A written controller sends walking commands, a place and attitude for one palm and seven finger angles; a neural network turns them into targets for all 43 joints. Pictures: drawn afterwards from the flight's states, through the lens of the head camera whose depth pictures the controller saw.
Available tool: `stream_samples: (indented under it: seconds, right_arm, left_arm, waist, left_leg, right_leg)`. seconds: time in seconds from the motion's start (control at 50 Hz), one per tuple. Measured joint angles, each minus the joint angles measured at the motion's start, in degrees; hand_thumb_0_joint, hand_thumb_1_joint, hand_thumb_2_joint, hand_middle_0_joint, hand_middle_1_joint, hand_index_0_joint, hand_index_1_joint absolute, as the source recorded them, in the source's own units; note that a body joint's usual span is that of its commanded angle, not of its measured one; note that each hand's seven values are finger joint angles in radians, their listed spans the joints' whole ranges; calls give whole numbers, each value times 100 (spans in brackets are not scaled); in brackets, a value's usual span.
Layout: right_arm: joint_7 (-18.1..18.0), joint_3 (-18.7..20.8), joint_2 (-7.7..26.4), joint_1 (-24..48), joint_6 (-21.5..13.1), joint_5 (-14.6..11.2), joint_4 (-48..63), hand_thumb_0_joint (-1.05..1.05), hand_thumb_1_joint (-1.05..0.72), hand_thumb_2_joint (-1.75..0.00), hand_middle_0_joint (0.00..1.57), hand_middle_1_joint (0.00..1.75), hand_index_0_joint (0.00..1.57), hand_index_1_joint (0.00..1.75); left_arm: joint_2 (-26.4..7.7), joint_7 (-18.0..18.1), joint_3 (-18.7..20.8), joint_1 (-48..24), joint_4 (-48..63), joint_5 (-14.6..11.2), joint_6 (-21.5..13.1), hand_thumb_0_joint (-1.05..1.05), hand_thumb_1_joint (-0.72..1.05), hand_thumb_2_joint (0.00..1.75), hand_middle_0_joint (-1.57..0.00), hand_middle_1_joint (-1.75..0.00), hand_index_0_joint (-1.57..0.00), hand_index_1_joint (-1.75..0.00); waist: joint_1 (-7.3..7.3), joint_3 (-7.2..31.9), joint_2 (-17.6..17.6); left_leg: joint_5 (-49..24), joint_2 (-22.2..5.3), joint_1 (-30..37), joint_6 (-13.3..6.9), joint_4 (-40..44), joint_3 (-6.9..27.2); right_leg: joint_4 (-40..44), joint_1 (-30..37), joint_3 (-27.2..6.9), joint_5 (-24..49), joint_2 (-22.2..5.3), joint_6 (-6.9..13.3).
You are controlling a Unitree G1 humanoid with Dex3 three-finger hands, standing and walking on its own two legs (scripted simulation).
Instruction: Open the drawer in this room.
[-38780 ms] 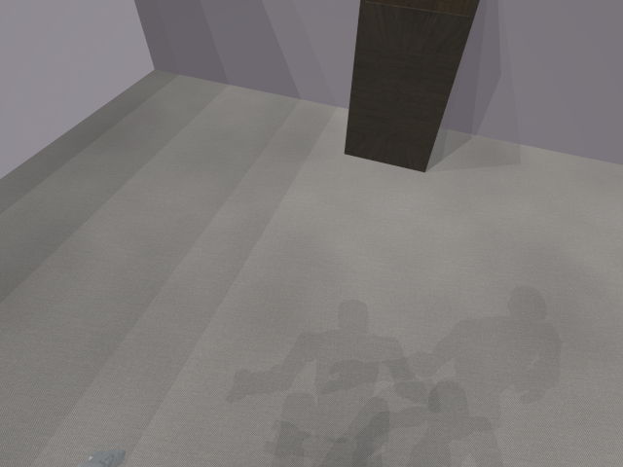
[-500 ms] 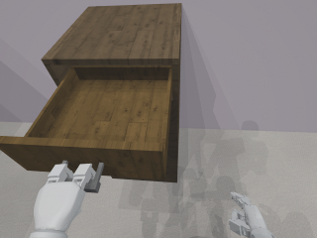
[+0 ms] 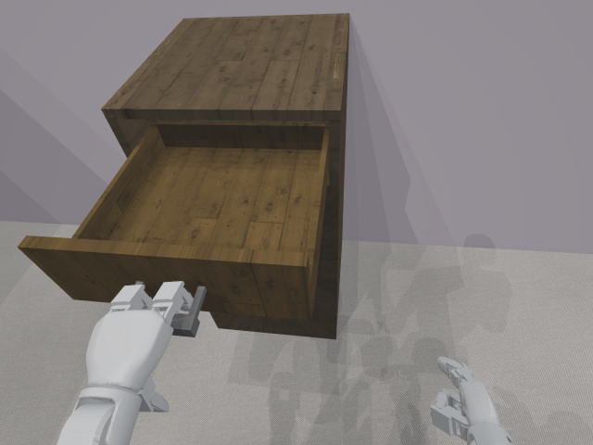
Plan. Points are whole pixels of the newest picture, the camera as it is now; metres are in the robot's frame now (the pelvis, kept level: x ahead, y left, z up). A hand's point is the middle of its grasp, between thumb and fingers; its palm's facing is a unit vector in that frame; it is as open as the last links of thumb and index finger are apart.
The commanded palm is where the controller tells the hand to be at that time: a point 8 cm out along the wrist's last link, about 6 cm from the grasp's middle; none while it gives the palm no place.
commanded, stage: lift the hand off the handle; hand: left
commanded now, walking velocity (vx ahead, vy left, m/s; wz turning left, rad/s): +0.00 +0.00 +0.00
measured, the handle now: (162, 307) +0.26 +0.23 +0.05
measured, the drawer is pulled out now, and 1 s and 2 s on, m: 0.30 0.30 0.30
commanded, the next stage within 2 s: draw the hand back to the body in 1.64 s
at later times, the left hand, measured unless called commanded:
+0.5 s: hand (157, 346) +0.21 +0.22 +0.04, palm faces +0.04 -0.11 -0.99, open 13.8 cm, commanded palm +0.19 +0.23 +0.11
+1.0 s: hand (129, 314) +0.22 +0.23 +0.11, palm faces +0.08 -0.11 -0.99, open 13.4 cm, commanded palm +0.19 +0.23 +0.18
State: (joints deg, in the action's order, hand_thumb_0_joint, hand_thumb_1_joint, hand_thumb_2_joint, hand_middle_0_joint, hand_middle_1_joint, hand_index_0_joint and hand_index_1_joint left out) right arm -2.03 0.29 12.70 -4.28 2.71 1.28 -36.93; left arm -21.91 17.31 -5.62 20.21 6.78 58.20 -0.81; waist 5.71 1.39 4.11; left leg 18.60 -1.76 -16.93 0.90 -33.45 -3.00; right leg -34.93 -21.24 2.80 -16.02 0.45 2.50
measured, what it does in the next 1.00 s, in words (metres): stands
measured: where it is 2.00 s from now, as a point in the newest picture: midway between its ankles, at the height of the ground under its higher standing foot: outside the picture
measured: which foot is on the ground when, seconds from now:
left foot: down 0.00-1.00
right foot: down 0.00-1.00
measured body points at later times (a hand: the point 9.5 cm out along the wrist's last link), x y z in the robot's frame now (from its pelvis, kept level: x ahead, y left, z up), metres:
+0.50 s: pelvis +0.00 +0.01 +0.00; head +0.01 -0.03 +0.45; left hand +0.21 +0.22 +0.09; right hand +0.22 -0.19 -0.10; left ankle -0.01 +0.13 -0.73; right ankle +0.02 -0.09 -0.73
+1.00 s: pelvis +0.01 +0.02 +0.01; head +0.01 -0.03 +0.46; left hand +0.21 +0.24 +0.16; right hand +0.25 -0.17 -0.09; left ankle -0.01 +0.13 -0.73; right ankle +0.02 -0.09 -0.73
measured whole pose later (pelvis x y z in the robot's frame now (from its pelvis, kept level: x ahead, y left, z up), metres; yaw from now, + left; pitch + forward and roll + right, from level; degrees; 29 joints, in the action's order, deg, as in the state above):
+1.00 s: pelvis +0.01 +0.02 +0.01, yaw +1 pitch -2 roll +0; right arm -0.2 -1.1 14.0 -2.9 5.4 0.4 -36.8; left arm -24.7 5.0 -7.0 16.0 19.0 54.1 6.9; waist 7.2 -0.5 6.7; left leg 15.3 -0.3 -7.5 -0.4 -24.9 -2.5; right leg -25.9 -11.1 3.1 -12.7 -0.6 1.0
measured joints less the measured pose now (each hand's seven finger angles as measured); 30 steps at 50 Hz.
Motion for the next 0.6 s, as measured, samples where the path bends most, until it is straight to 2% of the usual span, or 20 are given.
stream_samples:
  seconds: [0.12, 0.32, 0.4, 0.6]
  right_arm:
    - [51, 39, 14, -37, -13, 3, 6, 1, -91, -90, 20, 30, 20, 30]
    - [75, 36, -23, -100, 41, 8, -73, 1, -91, -90, 20, 30, 20, 30]
    - [72, 6, -64, -85, 56, -2, -83, 1, -91, -90, 20, 30, 20, 30]
    - [38, -40, -75, -14, 83, -11, -81, 1, -91, -90, 20, 30, 20, 30]
  left_arm:
    - [112, 55, -44, -32, -43, 71, 33, 0, -45, 32, -35, -126, -32, -121]
    - [191, 124, -244, -177, -120, 209, 187, 0, -49, 30, -35, -125, -32, -120]
    - [193, 74, -294, -222, -139, 174, 242, 0, -49, 30, -35, -124, -32, -120]
    - [4, -320, -323, -423, 37, -27, 350, 0, -49, 30, -37, -123, -35, -122]
  waist:
    - [6, 17, -27]
    - [48, 38, -24]
    - [41, 33, -9]
    - [31, -66, 87]
  left_leg:
    - [-34, 19, -10, -16, 38, -9]
    - [-8, 72, -35, -61, -17, -6]
    - [-11, 82, 3, -72, -2, -12]
    - [-94, 100, 311, -95, 236, -14]
  right_leg:
    - [44, -8, -12, 41, -16, -16]
    - [-10, -24, -16, 13, -70, -60]
    - [5, 13, -24, 18, -78, -72]
    - [250, 328, -29, 105, -82, -97]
